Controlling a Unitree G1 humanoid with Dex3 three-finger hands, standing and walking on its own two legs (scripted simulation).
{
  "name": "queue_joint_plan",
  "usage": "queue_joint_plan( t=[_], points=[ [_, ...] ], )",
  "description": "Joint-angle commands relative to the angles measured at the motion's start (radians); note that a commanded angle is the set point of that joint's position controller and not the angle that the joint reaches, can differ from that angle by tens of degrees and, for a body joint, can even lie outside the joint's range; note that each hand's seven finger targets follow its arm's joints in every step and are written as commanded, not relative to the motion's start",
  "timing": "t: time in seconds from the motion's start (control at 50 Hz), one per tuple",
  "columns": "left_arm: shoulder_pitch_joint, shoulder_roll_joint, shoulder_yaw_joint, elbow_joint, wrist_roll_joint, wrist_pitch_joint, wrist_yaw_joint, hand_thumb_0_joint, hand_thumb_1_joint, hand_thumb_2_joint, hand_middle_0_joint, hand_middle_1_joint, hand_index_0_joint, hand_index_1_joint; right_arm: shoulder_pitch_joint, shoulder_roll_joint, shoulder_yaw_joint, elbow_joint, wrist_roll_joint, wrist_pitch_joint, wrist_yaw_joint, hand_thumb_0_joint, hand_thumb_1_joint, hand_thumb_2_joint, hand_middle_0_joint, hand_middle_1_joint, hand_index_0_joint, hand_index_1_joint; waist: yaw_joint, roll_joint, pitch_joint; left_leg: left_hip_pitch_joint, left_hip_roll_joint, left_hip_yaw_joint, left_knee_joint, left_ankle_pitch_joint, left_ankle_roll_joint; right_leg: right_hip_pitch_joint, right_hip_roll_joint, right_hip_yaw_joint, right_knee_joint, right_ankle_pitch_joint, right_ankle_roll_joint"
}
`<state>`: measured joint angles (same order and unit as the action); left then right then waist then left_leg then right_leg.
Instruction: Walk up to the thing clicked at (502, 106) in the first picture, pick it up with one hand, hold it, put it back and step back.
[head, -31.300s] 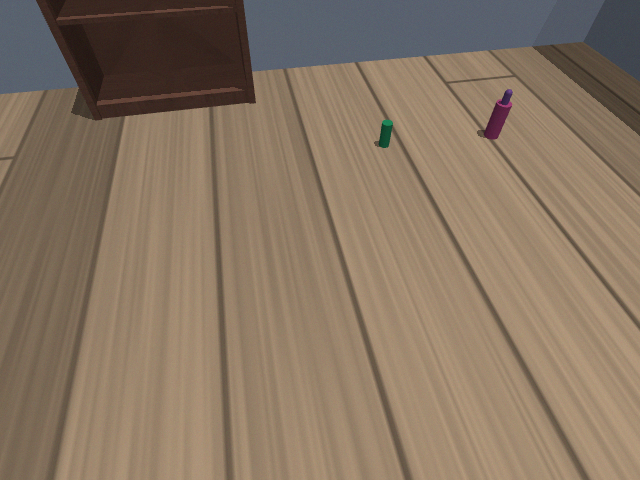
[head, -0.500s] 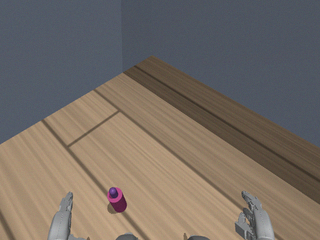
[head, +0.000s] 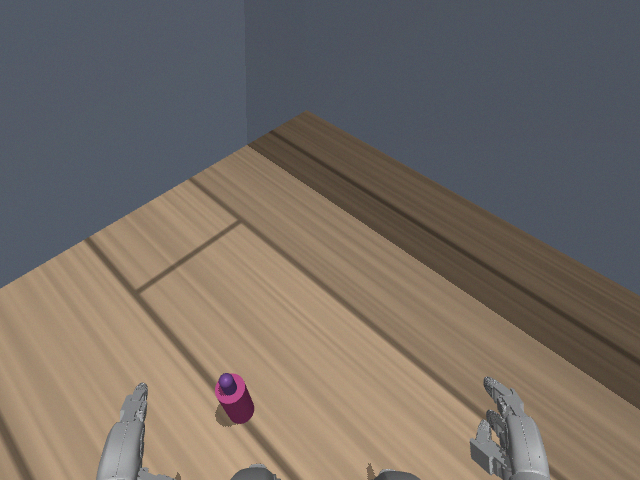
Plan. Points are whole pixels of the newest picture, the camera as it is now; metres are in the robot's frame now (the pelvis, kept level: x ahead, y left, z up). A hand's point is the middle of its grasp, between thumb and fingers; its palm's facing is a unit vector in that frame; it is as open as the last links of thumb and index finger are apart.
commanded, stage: home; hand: left
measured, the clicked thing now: (233, 395) +0.40 +0.23 -0.59
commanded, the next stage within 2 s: stand in 0.54 s
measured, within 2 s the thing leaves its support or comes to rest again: neither
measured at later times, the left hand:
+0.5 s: hand (172, 451) +0.17 +0.19 -0.05, palm faces +0.10 -0.95 -0.28, open 17.6 cm
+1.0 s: hand (164, 463) +0.16 +0.20 -0.08, palm faces -0.01 -0.94 -0.34, open 11.8 cm
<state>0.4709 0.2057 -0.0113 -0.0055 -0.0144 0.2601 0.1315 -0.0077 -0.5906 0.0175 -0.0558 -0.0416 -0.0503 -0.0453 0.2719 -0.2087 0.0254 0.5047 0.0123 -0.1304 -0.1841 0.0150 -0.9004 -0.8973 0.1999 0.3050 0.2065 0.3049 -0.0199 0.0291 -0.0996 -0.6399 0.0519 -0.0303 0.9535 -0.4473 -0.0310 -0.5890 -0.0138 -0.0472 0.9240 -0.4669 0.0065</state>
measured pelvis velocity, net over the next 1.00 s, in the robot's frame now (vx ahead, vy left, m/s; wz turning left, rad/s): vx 0.00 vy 0.00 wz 0.00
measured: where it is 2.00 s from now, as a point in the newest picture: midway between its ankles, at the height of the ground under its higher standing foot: outside the picture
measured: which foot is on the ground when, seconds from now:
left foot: down 0.00-1.00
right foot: down 0.00-1.00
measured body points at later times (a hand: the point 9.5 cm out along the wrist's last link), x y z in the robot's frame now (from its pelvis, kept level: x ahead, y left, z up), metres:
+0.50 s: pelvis +0.01 +0.01 +0.00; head +0.03 +0.01 +0.45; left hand +0.16 +0.24 -0.03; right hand +0.17 -0.24 -0.07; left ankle +0.02 +0.14 -0.69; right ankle +0.00 -0.12 -0.69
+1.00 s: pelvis +0.00 +0.00 +0.01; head +0.03 +0.01 +0.46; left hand +0.16 +0.25 -0.06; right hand +0.16 -0.24 -0.09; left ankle +0.02 +0.14 -0.69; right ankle +0.00 -0.12 -0.69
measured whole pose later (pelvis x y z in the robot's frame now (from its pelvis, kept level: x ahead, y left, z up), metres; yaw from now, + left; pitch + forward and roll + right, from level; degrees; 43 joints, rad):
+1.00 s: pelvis +0.00 +0.00 +0.01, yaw +0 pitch +4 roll +0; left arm 0.30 0.27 -0.02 0.34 0.07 0.09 0.06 0.00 0.18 0.69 -0.20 -0.27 -0.19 -0.28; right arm 0.19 -0.25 0.02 0.70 -0.08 -0.06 -0.08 0.01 -0.90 -0.90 0.20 0.30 0.21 0.30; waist 0.01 -0.01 -0.02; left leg -0.53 0.02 -0.01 0.89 -0.42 -0.01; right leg -0.49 -0.04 -0.03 0.89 -0.46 0.01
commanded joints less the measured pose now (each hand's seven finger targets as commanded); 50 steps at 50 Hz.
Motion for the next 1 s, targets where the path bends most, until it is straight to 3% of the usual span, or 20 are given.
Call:
queue_joint_plan(
  t=[0.0,0.08,0.12,0.16,0.24,0.32,0.46,0.62,0.66,0.68,0.74,0.8,0.84,0.86,0.88,0.9,0.92,0.94,0.98],
  points=[
    [-0.034,0.096,0.059,-0.186,0.010,-0.052,0.008,0.000,-0.606,0.021,-0.045,-0.044,-0.046,-0.043,-0.062,-0.113,-0.049,-0.154,-0.005,-0.056,-0.010,0.000,-0.899,-0.902,0.201,0.301,0.201,0.301,-0.001,-0.004,-0.092,0.094,-0.040,0.029,-0.152,0.130,0.034,0.035,0.032,-0.013,-0.171,0.145,-0.007],
    [-0.021,0.096,0.053,-0.195,0.010,-0.050,0.010,0.000,-0.599,0.025,-0.046,-0.045,-0.046,-0.045,-0.061,-0.110,-0.047,-0.159,-0.003,-0.057,-0.012,0.000,-0.899,-0.902,0.201,0.301,0.200,0.301,0.000,0.000,-0.111,0.104,-0.043,0.033,-0.139,0.185,0.034,0.048,0.029,-0.010,-0.166,0.200,-0.007],
    [-0.026,0.103,0.064,-0.188,0.009,-0.051,0.013,0.000,-0.589,0.031,-0.047,-0.046,-0.047,-0.046,-0.065,-0.115,-0.052,-0.156,-0.004,-0.057,-0.012,0.000,-0.899,-0.902,0.201,0.301,0.201,0.301,0.003,-0.004,-0.089,0.096,-0.042,0.033,-0.140,0.166,0.034,0.045,0.029,-0.010,-0.170,0.180,-0.007],
    [-0.013,0.081,0.046,-0.171,0.011,-0.050,0.009,0.000,-0.596,0.027,-0.046,-0.045,-0.047,-0.045,-0.060,-0.106,-0.047,-0.153,-0.006,-0.058,-0.012,0.000,-0.899,-0.902,0.201,0.301,0.201,0.301,-0.005,-0.013,-0.102,0.102,-0.042,0.035,-0.134,0.174,0.036,0.042,0.030,-0.010,-0.170,0.192,-0.004],
    [-0.011,0.109,0.071,-0.193,0.011,-0.050,0.012,0.000,-0.607,0.020,-0.045,-0.044,-0.045,-0.043,-0.055,-0.117,-0.054,-0.154,-0.005,-0.055,-0.013,0.000,-0.899,-0.902,0.201,0.301,0.201,0.301,0.000,-0.024,-0.122,0.104,-0.045,0.041,-0.119,0.213,0.039,0.066,0.023,-0.002,-0.170,0.244,0.000],
    [-0.013,0.088,0.056,-0.170,0.010,-0.051,0.011,0.000,-0.597,0.026,-0.046,-0.045,-0.046,-0.045,-0.065,-0.110,-0.050,-0.156,-0.004,-0.056,-0.010,0.000,-0.899,-0.902,0.201,0.301,0.201,0.301,-0.002,-0.013,-0.093,0.098,-0.043,0.037,-0.137,0.172,0.035,0.042,0.029,-0.010,-0.169,0.191,-0.005],
    [-0.017,0.095,0.059,-0.199,0.009,-0.053,0.012,0.000,-0.588,0.032,-0.047,-0.047,-0.047,-0.046,-0.060,-0.112,-0.050,-0.154,-0.005,-0.053,-0.008,0.000,-0.899,-0.902,0.201,0.301,0.201,0.301,0.000,0.013,-0.109,0.114,-0.039,0.028,-0.138,0.217,0.030,0.056,0.032,-0.018,-0.155,0.228,-0.010],
    [-0.009,0.099,0.059,-0.192,0.011,-0.049,0.013,0.000,-0.611,0.014,-0.044,-0.041,-0.044,-0.041,-0.059,-0.119,-0.056,-0.156,-0.006,-0.052,-0.007,0.000,-0.899,-0.902,0.201,0.301,0.201,0.301,0.003,0.009,-0.099,0.110,-0.036,0.023,-0.147,0.199,0.029,0.047,0.036,-0.023,-0.153,0.204,-0.012],
    [-0.029,0.097,0.053,-0.203,0.012,-0.050,0.012,0.000,-0.451,0.174,-0.200,-0.201,-0.200,-0.201,-0.051,-0.119,-0.056,-0.156,-0.006,-0.052,-0.008,0.000,-0.900,-0.900,0.200,0.300,0.200,0.300,-0.001,0.013,-0.115,0.122,-0.035,0.023,-0.147,0.212,0.029,0.047,0.036,-0.022,-0.149,0.216,-0.012],
    [-0.028,0.092,0.051,-0.199,0.010,-0.051,0.012,0.000,-0.371,0.254,-0.200,-0.281,-0.200,-0.281,-0.057,-0.117,-0.056,-0.153,-0.006,-0.053,-0.007,0.000,-0.900,-0.900,0.200,0.300,0.200,0.300,-0.004,0.010,-0.101,0.118,-0.035,0.024,-0.145,0.207,0.029,0.046,0.034,-0.021,-0.151,0.212,-0.011],
    [-0.008,0.088,0.054,-0.181,0.012,-0.047,0.014,0.000,-0.131,0.494,-0.200,-0.300,-0.200,-0.300,-0.055,-0.108,-0.049,-0.152,-0.006,-0.053,-0.007,0.000,-0.900,-0.900,0.200,0.300,0.200,0.300,0.003,0.008,-0.108,0.115,-0.036,0.024,-0.138,0.229,0.029,0.054,0.034,-0.022,-0.150,0.233,-0.010],
    [-0.025,0.114,0.071,-0.195,0.011,-0.046,0.015,0.000,0.109,0.734,-0.200,-0.300,-0.200,-0.300,-0.055,-0.119,-0.055,-0.156,-0.006,-0.051,-0.009,0.000,-0.900,-0.900,0.200,0.300,0.200,0.300,0.004,-0.005,-0.103,0.101,-0.040,0.029,-0.140,0.186,0.033,0.053,0.030,-0.016,-0.162,0.199,-0.007],
    [-0.018,0.091,0.051,-0.193,0.012,-0.046,0.012,0.000,0.269,0.894,-0.200,-0.300,-0.200,-0.300,-0.059,-0.115,-0.052,-0.159,-0.007,-0.053,-0.009,0.000,-0.900,-0.900,0.200,0.300,0.200,0.300,-0.001,0.006,-0.104,0.114,-0.038,0.030,-0.146,0.183,0.031,0.043,0.033,-0.017,-0.163,0.193,-0.010],
    [-0.025,0.095,0.056,-0.197,0.011,-0.048,0.013,0.000,0.349,0.900,-0.200,-0.300,-0.200,-0.300,-0.051,-0.116,-0.052,-0.155,-0.008,-0.052,-0.009,0.000,-0.900,-0.900,0.200,0.300,0.200,0.300,-0.002,0.002,-0.107,0.118,-0.035,0.025,-0.146,0.195,0.032,0.052,0.033,-0.019,-0.157,0.203,-0.010],
    [-0.213,0.220,0.100,0.154,0.111,-0.161,-0.032,0.000,0.429,0.900,-0.200,-0.300,-0.200,-0.300,-0.108,-0.256,-0.086,0.071,-0.118,0.014,0.051,0.000,-0.900,-0.900,0.200,0.300,0.200,0.300,0.037,-0.062,0.028,0.129,-0.006,-0.036,-0.195,0.341,0.068,0.191,-0.050,0.062,-0.182,0.246,-0.059],
    [-0.161,0.236,0.109,0.267,0.118,-0.207,-0.057,0.000,0.509,0.900,-0.200,-0.300,-0.200,-0.300,-0.099,-0.245,-0.096,0.107,-0.131,0.042,0.086,0.000,-0.900,-0.900,0.200,0.300,0.200,0.300,0.042,-0.110,-0.043,0.179,-0.012,0.000,-0.162,0.357,0.085,0.229,-0.075,0.101,-0.201,0.333,-0.080],
    [-0.175,0.247,0.107,0.302,0.117,-0.233,-0.068,0.000,0.589,0.900,-0.200,-0.300,-0.200,-0.300,-0.092,-0.235,-0.096,0.119,-0.122,0.053,0.100,0.000,-0.900,-0.900,0.200,0.300,0.200,0.300,0.027,-0.118,-0.057,0.206,-0.008,-0.002,-0.173,0.357,0.094,0.226,-0.086,0.131,-0.202,0.358,-0.094],
    [-0.180,0.255,0.096,0.323,0.106,-0.252,-0.080,0.000,0.669,0.900,-0.200,-0.300,-0.200,-0.300,-0.113,-0.234,-0.096,0.122,-0.111,0.063,0.113,0.000,-0.900,-0.900,0.200,0.300,0.200,0.300,0.027,-0.096,-0.013,0.210,-0.013,-0.015,-0.197,0.335,0.100,0.188,-0.078,0.132,-0.230,0.329,-0.094],
    [-0.218,0.262,0.086,0.398,0.081,-0.278,-0.093,0.000,0.829,0.900,-0.200,-0.300,-0.200,-0.300,-0.107,-0.223,-0.093,0.149,-0.077,0.064,0.144,0.000,-0.900,-0.900,0.200,0.300,0.200,0.300,0.026,-0.048,-0.029,0.254,-0.016,-0.017,-0.239,0.288,0.097,0.228,-0.089,0.134,-0.246,0.290,-0.082]
  ],
)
